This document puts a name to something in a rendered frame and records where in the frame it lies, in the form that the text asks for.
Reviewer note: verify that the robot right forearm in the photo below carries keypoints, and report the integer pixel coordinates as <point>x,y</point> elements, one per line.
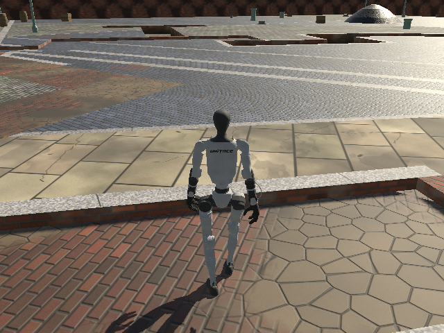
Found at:
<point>251,190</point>

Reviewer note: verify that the right robot hand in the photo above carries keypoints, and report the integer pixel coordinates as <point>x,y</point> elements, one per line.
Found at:
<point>255,214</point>

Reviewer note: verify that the left robot hand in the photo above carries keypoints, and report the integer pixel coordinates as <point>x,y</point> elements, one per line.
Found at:
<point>191,200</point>

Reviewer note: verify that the humanoid robot torso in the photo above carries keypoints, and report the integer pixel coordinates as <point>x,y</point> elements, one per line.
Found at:
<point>221,167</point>

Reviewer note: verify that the robot left forearm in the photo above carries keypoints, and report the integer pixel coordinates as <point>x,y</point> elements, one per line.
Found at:
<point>192,185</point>

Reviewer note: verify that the robot head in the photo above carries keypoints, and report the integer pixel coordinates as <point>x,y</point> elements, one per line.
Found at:
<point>221,121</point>

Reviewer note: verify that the left robot upper arm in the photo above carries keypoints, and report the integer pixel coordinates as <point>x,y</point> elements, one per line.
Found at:
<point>200,146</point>

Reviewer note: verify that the right robot upper arm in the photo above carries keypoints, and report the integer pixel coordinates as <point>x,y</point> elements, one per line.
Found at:
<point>243,146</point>

